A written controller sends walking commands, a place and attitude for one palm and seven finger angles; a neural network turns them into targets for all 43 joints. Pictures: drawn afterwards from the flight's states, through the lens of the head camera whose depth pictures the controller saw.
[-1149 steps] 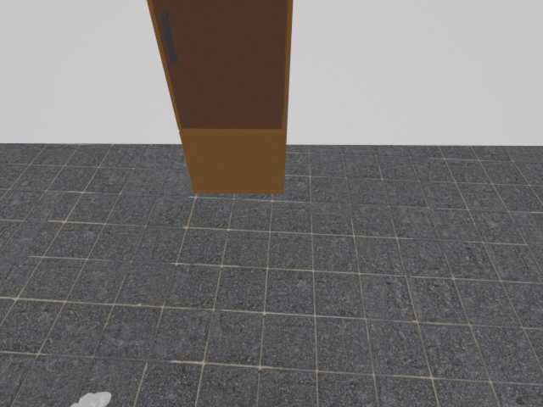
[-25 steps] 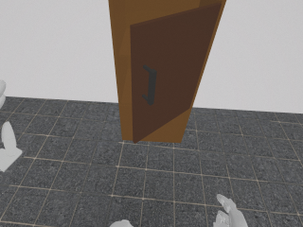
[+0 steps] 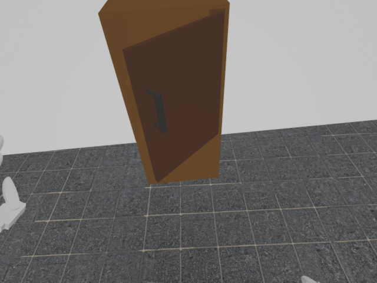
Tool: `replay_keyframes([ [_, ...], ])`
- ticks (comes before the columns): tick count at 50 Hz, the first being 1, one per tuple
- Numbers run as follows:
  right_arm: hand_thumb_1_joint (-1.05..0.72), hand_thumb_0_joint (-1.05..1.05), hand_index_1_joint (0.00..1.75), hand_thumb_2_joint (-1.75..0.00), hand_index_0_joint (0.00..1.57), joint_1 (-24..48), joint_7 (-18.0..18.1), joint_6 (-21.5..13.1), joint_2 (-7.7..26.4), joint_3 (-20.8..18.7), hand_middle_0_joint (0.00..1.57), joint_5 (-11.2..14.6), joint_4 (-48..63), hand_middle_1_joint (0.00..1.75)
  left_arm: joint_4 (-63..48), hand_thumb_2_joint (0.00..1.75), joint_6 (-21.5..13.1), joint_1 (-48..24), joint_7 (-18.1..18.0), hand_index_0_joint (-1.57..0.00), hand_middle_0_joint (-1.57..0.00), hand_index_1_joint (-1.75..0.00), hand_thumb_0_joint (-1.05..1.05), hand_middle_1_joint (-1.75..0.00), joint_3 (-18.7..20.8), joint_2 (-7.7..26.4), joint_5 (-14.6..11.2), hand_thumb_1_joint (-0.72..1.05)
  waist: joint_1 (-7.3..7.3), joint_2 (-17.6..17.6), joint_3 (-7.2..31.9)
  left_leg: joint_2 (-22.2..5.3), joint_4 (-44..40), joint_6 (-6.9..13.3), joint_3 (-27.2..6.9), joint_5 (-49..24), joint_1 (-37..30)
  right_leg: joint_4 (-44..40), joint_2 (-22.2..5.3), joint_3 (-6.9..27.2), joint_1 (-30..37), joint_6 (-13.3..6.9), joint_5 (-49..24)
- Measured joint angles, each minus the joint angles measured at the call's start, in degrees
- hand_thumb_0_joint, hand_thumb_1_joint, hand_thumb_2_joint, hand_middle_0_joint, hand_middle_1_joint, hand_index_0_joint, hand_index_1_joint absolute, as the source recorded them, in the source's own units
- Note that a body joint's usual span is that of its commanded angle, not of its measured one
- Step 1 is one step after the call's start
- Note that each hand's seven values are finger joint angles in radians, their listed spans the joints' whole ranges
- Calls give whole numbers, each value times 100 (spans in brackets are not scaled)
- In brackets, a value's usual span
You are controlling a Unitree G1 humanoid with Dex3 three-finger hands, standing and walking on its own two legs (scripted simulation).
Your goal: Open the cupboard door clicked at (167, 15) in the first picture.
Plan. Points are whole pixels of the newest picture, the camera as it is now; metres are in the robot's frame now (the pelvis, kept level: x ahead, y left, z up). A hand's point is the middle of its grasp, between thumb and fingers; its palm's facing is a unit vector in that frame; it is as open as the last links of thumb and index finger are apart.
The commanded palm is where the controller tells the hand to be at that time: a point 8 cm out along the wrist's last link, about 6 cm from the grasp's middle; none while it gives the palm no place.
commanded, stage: stop stepping back and stand still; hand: left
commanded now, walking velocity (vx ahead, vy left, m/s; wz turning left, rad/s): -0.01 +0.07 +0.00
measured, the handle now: (157, 111) +0.63 +0.14 +0.03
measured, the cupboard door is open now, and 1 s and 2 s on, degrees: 41 41 41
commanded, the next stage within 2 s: let the arm hang, fingers relaxed in 0.04 s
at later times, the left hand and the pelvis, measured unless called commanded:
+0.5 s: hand out of the picture -0.01 +0.22 -0.18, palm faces +0.11 -0.98 -0.18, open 7.0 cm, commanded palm none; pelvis +0.00 +0.04 -0.01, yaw +4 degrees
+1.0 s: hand out of the picture -0.02 +0.25 -0.18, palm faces +0.06 -0.98 -0.20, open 7.4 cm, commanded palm none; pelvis -0.01 +0.08 +0.00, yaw +2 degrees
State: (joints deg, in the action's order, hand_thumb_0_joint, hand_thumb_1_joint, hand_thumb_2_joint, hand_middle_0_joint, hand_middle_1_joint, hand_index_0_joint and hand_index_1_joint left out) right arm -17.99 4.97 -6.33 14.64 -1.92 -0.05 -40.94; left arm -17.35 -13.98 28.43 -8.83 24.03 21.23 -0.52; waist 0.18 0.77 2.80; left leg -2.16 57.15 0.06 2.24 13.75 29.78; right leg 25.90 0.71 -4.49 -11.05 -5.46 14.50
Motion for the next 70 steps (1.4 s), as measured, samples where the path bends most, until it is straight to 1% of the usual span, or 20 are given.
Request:
replay_keyframes([
  [3, -91, 1, 30, -90, 20, 100, 6, -61, 28, -8, 20, 2, 50, 30, 19, 90, 45, -27, -18, -21, -21, -30, 1, -30, -153, -136, 14, 88, 21, -16, -78, -42, -977, 65, 84, 74, -462, -71, -52, -12, 34, 17, -30],
  [6, -91, 1, 30, -90, 20, 203, -15, -113, -5, 2, 20, -12, 175, 30, -335, 90, 53, 133, -12, -21, -21, -30, 1, -30, -256, -154, 18, 88, -17, -80, -167, -22, -1912, 128, 153, 126, -971, -51, -35, -5, 21, 23, -8],
  [7, -91, 1, 30, -90, 20, 237, -23, -129, -18, 9, 20, -16, 225, 30, -477, 90, 45, 195, -14, -22, -21, -30, 2, -30, -263, -134, 11, 88, -37, -93, -193, -5, -2218, 141, 161, 86, -1152, -19, -11, -5, 10, 26, 15],
  [8, -91, 1, 30, -90, 20, 282, -149, -203, 25, -14, 20, -25, 176, 30, -334, 90, -6, 102, 70, -21, -21, -30, 1, -30, -364, -73, 103, 88, -39, -52, -169, 10, -2325, 159, 154, -175, -1198, 81, 0, -61, -77, 37, 63],
  [9, -91, 1, 30, -90, 20, 340, -287, -161, 126, -28, 20, -28, 119, 30, 49, 90, 83, -121, 234, -21, -21, -30, 1, -30, -575, -17, 169, 89, -62, 51, -133, 15, -2367, 177, 116, -477, -1216, 263, 9, -141, -204, 52, 151],
  [11, -91, 1, 30, -90, 20, 519, -456, 107, 307, -27, 20, -67, -47, 30, 1211, 90, 527, -662, 529, -21, -21, -30, 0, -30, -1096, -48, 242, 89, -66, 269, -56, 18, -2417, 42, -13, -77, -1187, 720, -20, -300, -480, 92, 396],
  [12, -91, 1, 30, -90, 20, 630, -493, 253, 339, -10, 20, -96, -158, 30, 1907, 90, 773, -918, 629, -21, -20, -30, 0, -30, -1334, -141, 266, 89, -67, 317, -56, 46, -2356, -51, -51, 162, -1149, 910, -65, -340, -571, 115, 504],
  [13, -91, 1, 30, -90, 20, 733, -511, 384, 331, 21, 20, -122, -257, 30, 2615, 90, 1001, -1132, 706, -21, -20, -30, 0, -30, -1536, -262, 278, 89, -68, 320, -89, 82, -2279, -102, -62, 295, -1127, 1033, -109, -354, -611, 76, 552],
  [14, -91, 1, 30, -90, 20, 820, -522, 489, 291, 60, 20, -142, -338, 30, 3301, 90, 1198, -1294, 763, -20, -20, -30, 0, -30, -1708, -389, 283, 89, -59, 287, -151, 114, -2219, -147, -52, 282, -1128, 1112, -154, -348, -607, 96, 595],
  [16, -91, 1, 30, -90, 20, 930, -534, 630, 152, 141, 20, -158, -473, 30, 4521, 90, 1479, -1451, 839, -20, -20, -30, 0, -30, -2001, -627, 273, 90, -23, 169, -307, 157, -2205, -105, -26, 263, -1233, 1151, -201, -324, -515, 168, 630],
  [18, -91, 1, 30, -90, 20, 968, -529, 708, -42, 218, 20, -164, -641, 30, 5517, 90, 1646, -1451, 870, -20, -20, -30, 1, -30, -2229, -834, 247, 90, 21, -26, -447, 190, -2351, -61, -1, 280, -1411, 1079, -228, -302, -382, 212, 602],
  [20, -91, 1, 30, -90, 20, 950, -509, 741, -213, 301, 20, -167, -861, 30, 6324, 90, 1735, -1378, 877, -20, -20, -30, 1, -30, -2388, -1053, 204, 90, 19, -185, -559, 185, -2515, -43, 10, 191, -1552, 873, -209, -293, -226, 242, 495],
  [21, -91, 1, 30, -90, 20, 920, -492, 753, -285, 330, 20, -161, -987, 30, 6643, 90, 1740, -1333, 824, -20, -20, -30, 1, -30, -2373, -1149, 166, 92, 1, -227, -599, 164, -2587, -30, -1, 150, -1597, 723, -178, -306, -143, 254, 415],
  [22, -91, 1, 30, -90, 20, 873, -471, 768, -360, 354, 20, -151, -1120, 30, 6891, 90, 1720, -1302, 740, -21, -20, -30, 0, -30, -2284, -1148, 144, 95, -40, -261, -634, 140, -2660, -22, -22, 108, -1631, 559, -142, -328, -64, 261, 327],
  [25, -91, 1, 30, -90, 20, 730, -421, 823, -515, 374, 20, -142, -1523, 30, 7482, 90, 1649, -1160, 772, -21, -21, -30, 0, -30, -2273, -1049, 140, 99, -156, -273, -685, 107, -2894, 3, -58, -24, -1711, 101, -77, -366, 125, 292, 73],
  [30, -94, 0, 30, -90, 20, 529, -331, 817, -438, 252, 20, -107, -1982, 30, 8151, 90, 1557, -897, 802, -21, -21, -30, 0, -30, -2315, -1036, 141, 96, -206, -131, -704, 183, -3210, 108, -20, -201, -1807, -314, -125, -336, 260, 393, -185],
  [35, -93, 0, 30, -90, 20, 343, -319, 774, -406, 241, 20, -88, -2259, 30, 8499, 90, 1509, -806, 788, -20, -20, -30, 1, -30, -2341, -1056, 138, 93, -177, -29, -690, 285, -3398, 207, 56, -300, -1903, -408, -221, -266, 296, 488, -263],
  [42, -92, 0, 30, -90, 20, 176, -319, 737, -521, 249, 20, -94, -2438, 30, 8550, 90, 1467, -998, 753, -20, -20, -30, 1, -30, -2356, -1125, 139, 91, -93, 18, -604, 379, -3502, 296, 173, -355, -1959, -329, -322, -151, 236, 572, -268],
  [56, -91, 0, 30, -90, 20, 29, -338, 658, -779, 216, 20, -115, -2497, 30, 8263, 90, 1392, -1448, 698, -20, -20, -30, 1, -30, -2326, -1303, 153, 92, 52, 0, -460, 416, -3521, 337, 291, -354, -1959, -199, -366, -28, 129, 610, -232],
  [70, -91, 0, 30, -90, 20, 111, -325, 644, -673, 174, 20, -96, -2514, 30, 8359, 90, 1385, -1262, 719, -20, -20, -30, 0, -30, -2324, -1341, 138, 91, 22, 4, -579, 379, -3500, 308, 287, -310, -1975, -229, -327, -30, 165, 587, -211],
])
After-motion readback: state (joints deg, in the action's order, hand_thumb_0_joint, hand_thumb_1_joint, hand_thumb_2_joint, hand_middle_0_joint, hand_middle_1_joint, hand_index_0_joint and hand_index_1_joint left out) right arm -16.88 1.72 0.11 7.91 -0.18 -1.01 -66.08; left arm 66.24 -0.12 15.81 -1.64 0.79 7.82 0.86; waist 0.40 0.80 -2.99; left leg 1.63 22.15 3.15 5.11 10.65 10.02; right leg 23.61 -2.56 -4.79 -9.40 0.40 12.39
